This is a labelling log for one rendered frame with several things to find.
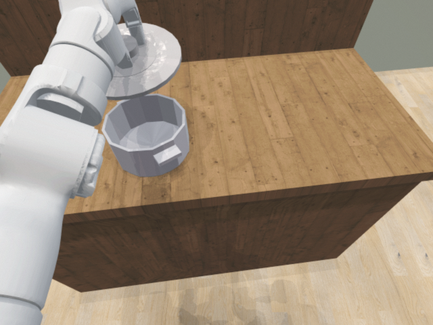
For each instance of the pot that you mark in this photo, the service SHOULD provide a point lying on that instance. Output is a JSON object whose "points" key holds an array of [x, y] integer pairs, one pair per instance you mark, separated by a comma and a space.
{"points": [[148, 135]]}

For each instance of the left robot upper arm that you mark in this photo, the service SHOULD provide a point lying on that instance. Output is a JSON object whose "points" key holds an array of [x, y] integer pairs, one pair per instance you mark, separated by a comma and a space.
{"points": [[47, 159]]}

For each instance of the lid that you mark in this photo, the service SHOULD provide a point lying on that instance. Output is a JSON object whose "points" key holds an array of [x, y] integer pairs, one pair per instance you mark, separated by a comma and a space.
{"points": [[155, 64]]}

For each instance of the knob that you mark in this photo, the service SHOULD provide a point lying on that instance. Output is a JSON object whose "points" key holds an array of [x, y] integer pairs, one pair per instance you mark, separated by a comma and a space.
{"points": [[131, 44]]}

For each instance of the robot left hand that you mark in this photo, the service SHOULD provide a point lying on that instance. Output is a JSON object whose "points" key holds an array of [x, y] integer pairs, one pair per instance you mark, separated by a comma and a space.
{"points": [[130, 13]]}

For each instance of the table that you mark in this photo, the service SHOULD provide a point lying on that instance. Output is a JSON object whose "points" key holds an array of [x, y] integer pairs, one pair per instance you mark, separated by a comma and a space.
{"points": [[296, 147]]}

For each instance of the robot left forearm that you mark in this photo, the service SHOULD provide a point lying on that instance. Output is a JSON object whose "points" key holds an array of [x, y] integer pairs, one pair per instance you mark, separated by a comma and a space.
{"points": [[75, 75]]}

